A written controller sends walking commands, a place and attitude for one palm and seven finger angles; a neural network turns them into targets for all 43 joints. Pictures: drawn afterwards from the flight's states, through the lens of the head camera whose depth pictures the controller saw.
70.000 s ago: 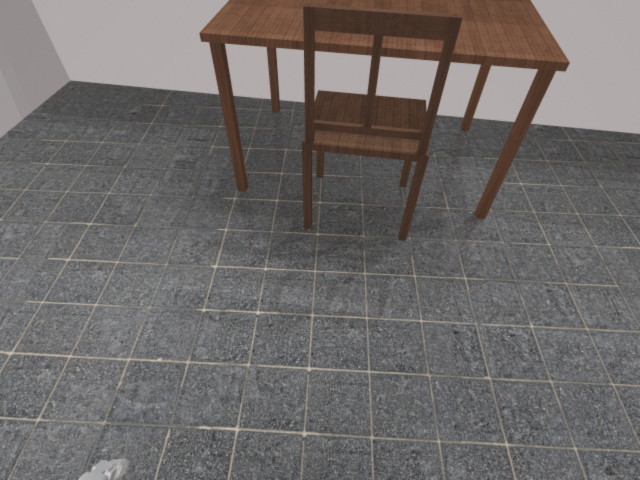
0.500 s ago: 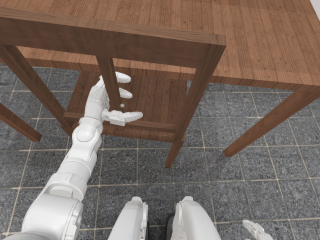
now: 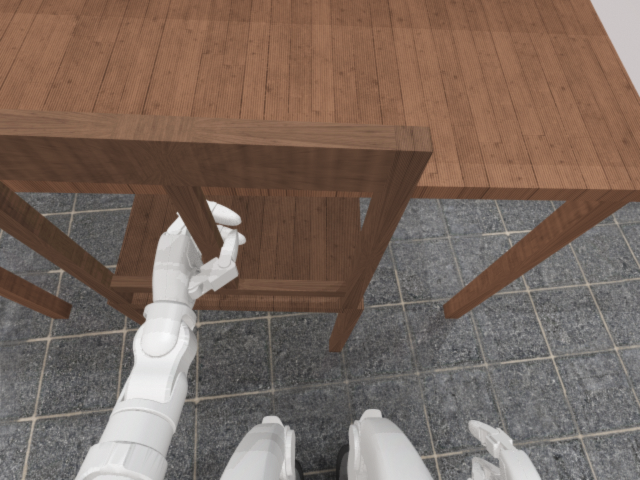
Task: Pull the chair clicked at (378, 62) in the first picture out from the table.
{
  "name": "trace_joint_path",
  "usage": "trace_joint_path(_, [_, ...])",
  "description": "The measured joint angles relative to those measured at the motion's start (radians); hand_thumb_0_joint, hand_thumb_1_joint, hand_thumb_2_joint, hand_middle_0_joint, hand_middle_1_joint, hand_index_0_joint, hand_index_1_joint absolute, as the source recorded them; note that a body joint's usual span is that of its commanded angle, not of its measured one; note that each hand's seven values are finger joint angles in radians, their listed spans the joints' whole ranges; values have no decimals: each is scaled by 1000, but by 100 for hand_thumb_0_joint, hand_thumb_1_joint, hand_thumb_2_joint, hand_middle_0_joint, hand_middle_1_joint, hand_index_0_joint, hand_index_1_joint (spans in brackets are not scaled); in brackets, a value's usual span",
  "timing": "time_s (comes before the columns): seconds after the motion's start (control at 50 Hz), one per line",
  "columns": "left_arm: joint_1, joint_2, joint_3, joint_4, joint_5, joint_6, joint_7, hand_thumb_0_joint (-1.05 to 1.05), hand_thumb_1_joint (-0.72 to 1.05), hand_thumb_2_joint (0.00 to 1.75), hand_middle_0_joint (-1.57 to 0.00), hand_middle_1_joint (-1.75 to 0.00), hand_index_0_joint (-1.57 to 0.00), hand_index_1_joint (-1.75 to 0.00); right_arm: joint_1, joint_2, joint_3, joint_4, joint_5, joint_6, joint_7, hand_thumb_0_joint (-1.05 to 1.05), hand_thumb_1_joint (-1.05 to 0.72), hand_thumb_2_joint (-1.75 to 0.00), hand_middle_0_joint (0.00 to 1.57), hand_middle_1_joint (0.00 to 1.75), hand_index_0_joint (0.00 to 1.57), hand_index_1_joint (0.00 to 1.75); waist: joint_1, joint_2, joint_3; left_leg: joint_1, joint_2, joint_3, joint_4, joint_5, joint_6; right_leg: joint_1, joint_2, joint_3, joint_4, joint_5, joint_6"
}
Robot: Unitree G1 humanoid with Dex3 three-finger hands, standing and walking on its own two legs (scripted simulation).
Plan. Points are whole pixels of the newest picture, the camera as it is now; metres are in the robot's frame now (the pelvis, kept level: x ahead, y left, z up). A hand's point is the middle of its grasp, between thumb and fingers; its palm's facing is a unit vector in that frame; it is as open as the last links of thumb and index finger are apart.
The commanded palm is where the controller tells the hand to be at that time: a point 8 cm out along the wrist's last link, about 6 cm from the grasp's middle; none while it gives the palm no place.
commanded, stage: hook a spindle and tug to test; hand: left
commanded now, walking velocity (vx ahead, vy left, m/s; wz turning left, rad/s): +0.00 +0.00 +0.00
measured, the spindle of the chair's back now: (210, 244) +0.39 +0.14 +0.00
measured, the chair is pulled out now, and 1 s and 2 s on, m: -0.10 -0.04 0.16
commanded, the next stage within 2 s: step backward, pulling the chair out in 0.36 s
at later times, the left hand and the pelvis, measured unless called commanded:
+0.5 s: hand (230, 292) +0.33 +0.11 +0.00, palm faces -0.01 -1.00 -0.03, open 5.1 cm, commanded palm +0.31 +0.16 +0.01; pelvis +0.01 -0.01 +0.00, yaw +1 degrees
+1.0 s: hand (216, 306) +0.31 +0.12 +0.02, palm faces -0.04 -0.99 -0.11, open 5.5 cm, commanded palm +0.28 +0.18 +0.02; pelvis +0.01 +0.01 +0.10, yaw -3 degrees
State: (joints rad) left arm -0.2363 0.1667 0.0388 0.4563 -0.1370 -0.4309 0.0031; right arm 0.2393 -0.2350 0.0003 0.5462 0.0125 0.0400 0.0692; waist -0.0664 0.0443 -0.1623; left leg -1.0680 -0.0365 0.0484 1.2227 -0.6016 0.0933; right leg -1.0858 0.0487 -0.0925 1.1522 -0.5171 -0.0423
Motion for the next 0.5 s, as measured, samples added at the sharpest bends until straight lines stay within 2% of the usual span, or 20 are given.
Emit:
trace_joint_path(0.22, [177,-15,-52,-163,15,-16,3,2,72,77,-42,-145,-50,-145,-23,-3,-6,-19,-4,-21,-10,1,-90,-89,20,30,20,30,21,-6,-4,21,-5,-6,-2,-18,-11,20,-2,-2,5,-29,-5])
trace_joint_path(0.48, [207,-13,-61,-211,8,9,-16,2,72,78,-43,-145,-50,-145,-70,-1,-1,-34,-3,-43,-32,1,-90,-89,20,30,20,30,37,-6,-6,6,-11,-17,23,-28,-13,5,-9,-15,38,-45,-17])
trace_joint_path(0.5, [197,-5,-62,-217,24,34,-4,2,71,77,-43,-145,-50,-145,-76,5,0,-37,4,-24,-44,1,-91,-89,20,30,20,30,40,-16,21,38,-13,-13,8,-33,-4,29,-9,-10,35,-46,-19])
